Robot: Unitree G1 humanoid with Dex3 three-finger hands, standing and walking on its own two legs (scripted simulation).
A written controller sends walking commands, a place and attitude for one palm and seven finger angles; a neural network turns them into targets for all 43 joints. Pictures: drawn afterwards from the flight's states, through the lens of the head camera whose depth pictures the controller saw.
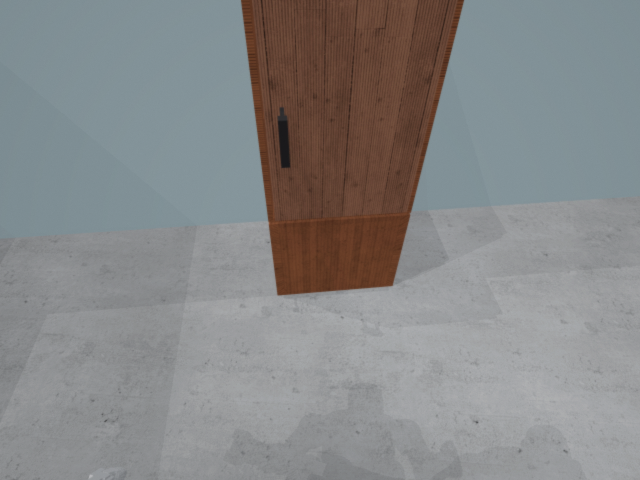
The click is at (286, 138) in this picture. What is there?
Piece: cupboard door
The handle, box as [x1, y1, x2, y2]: [278, 107, 289, 167]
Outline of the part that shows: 280,107 280,115 278,116 278,129 281,167 289,167 286,116 283,115 283,107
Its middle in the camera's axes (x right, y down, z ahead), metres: -0.09 -0.24 +0.93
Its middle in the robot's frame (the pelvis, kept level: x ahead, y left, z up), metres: +0.85 +0.14 -0.04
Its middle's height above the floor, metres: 0.73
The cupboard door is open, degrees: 0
